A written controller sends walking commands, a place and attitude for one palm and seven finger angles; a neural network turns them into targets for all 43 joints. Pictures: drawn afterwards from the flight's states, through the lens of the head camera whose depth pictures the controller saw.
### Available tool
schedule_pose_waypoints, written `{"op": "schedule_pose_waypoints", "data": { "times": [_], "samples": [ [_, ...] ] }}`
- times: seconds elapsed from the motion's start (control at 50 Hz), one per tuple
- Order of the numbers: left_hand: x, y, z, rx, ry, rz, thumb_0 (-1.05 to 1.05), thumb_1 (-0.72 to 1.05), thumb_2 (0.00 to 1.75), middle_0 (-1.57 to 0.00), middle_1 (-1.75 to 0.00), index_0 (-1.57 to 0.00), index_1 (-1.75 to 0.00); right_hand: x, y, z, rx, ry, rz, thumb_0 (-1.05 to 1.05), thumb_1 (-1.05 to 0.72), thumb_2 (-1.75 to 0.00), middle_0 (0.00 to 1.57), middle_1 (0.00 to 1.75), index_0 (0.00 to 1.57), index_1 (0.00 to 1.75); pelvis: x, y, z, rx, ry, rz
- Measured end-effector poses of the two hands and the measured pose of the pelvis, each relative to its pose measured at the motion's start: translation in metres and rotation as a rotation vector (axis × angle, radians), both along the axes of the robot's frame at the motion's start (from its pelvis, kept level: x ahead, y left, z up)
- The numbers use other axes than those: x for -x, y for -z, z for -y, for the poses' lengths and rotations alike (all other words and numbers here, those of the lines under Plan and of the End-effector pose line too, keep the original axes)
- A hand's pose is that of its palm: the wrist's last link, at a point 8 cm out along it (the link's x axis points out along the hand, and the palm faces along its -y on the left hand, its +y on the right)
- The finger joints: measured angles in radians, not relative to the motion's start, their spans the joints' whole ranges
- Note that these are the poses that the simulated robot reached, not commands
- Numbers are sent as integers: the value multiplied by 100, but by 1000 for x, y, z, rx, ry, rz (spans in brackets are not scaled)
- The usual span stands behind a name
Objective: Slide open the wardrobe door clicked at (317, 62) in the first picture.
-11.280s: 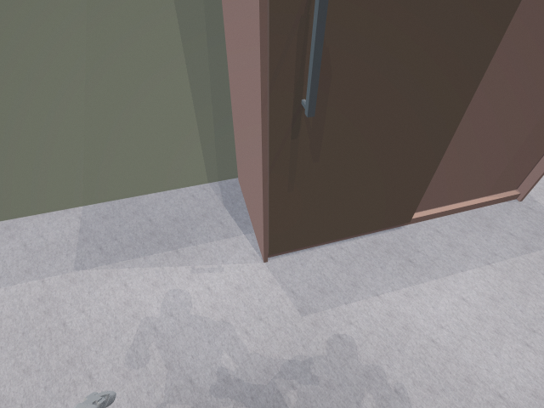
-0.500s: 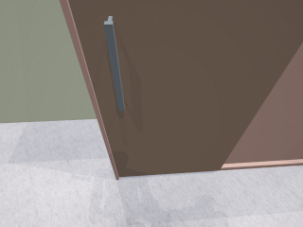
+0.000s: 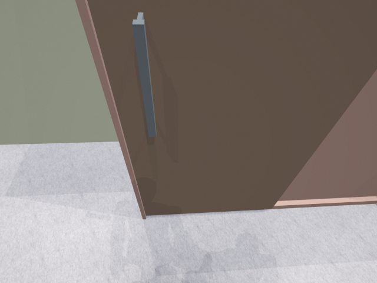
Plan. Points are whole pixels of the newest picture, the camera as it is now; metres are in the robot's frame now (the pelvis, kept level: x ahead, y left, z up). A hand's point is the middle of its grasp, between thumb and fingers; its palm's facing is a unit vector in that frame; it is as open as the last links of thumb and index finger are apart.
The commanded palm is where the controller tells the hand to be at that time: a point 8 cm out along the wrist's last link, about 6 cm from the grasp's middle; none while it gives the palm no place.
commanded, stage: look again from close up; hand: left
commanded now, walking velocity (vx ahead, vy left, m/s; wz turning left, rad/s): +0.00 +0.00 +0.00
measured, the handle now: (147, 84) +0.52 +0.14 +0.14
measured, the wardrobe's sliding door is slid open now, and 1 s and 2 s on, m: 0.00 0.00 0.00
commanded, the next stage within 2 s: raise the hand with hooked fingers in 0.68 s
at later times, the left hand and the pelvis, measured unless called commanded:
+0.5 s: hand out of the picture +0.01 +0.16 -0.18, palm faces +0.01 -0.98 -0.19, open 7.4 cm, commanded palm none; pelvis +0.00 -0.01 +0.00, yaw +0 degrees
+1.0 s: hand (108, 226) +0.21 +0.17 +0.03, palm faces +0.28 -0.96 -0.09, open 7.7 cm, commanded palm +0.11 +0.22 -0.04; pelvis -0.01 -0.03 -0.01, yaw +2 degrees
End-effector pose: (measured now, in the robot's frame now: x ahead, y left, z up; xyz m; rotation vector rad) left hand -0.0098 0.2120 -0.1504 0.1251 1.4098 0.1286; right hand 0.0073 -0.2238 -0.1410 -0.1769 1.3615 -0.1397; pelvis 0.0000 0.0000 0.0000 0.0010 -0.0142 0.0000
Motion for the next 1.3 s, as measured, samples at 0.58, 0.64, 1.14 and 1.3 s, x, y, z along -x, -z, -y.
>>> {"op": "schedule_pose_waypoints", "data": {
  "times": [0.58,0.64,1.14,1.3],
  "samples": [
    [-19,-6,1,-32,13,41,1,91,90,-20,-30,-19,-30,0,1,15,-6,1,-16,1,-91,-90,20,30,20,30,-2,-2,13,-6,-2,-1],
    [-19,-7,3,-32,15,42,1,91,90,-20,-30,-19,-30,-2,0,18,-5,-1,-14,1,-91,-90,20,30,20,30,-2,-2,15,-6,-1,-1],
    [-154,-145,8,85,47,1357,0,68,81,-21,-44,-21,-45,-163,-64,70,79,-146,837,1,-91,-90,20,30,20,30,31,40,47,-16,-16,-131],
    [-89,-139,-23,-146,-133,1335,2,49,73,-23,-56,-23,-57,-182,-58,65,118,-276,836,1,-91,-90,20,30,20,30,34,54,55,25,-65,-155]
  ]
}}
